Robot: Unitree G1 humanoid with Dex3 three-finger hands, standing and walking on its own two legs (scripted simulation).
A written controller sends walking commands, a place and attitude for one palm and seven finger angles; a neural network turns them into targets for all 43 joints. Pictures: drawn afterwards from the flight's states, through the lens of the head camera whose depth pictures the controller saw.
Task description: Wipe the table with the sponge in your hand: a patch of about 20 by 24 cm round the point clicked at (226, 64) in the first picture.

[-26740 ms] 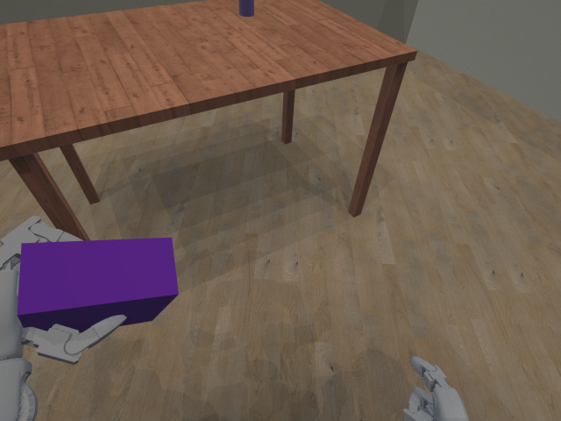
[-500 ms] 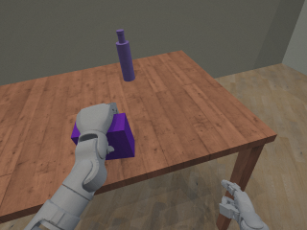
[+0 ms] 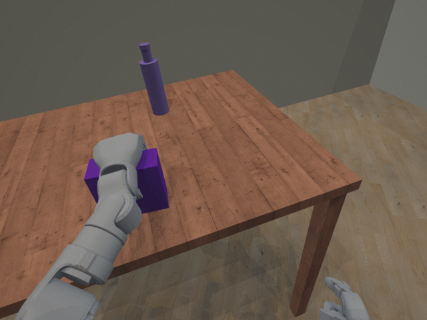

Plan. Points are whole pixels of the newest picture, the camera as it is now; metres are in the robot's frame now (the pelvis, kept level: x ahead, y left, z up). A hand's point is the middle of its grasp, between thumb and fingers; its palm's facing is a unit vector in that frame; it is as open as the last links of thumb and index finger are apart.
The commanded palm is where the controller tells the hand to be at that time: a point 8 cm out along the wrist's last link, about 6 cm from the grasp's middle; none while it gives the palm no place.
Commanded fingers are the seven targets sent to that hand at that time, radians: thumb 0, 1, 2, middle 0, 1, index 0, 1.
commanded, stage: wipe forward along the third lane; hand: left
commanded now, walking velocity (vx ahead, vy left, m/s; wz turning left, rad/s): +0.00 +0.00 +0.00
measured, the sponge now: (133, 192) +0.35 +0.22 +0.08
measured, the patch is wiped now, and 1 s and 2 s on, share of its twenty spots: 0.95 1.00 1.00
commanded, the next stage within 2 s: wipe back along the third lane in 0.90 s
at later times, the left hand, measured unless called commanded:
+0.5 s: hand (126, 152) +0.42 +0.24 +0.14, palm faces -0.02 -0.03 -1.00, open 10.0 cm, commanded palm +0.39 +0.25 +0.16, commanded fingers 0.00 0.10 1.30 -1.20 -1.60 -1.20 -1.60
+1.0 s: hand (121, 141) +0.46 +0.27 +0.14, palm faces -0.04 -0.02 -1.00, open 10.0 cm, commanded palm +0.43 +0.27 +0.16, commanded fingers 0.00 0.10 1.30 -1.20 -1.60 -1.20 -1.60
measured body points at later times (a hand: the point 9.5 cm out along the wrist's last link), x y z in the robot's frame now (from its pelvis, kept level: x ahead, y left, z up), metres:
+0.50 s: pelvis +0.00 +0.00 +0.00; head -0.01 -0.03 +0.45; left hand +0.41 +0.24 +0.20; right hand +0.14 -0.25 -0.12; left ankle +0.04 +0.16 -0.73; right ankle +0.00 -0.08 -0.73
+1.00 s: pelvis +0.01 +0.03 +0.00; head +0.02 +0.02 +0.45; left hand +0.46 +0.27 +0.20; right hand +0.13 -0.23 -0.12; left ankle +0.04 +0.17 -0.73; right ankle +0.00 -0.08 -0.73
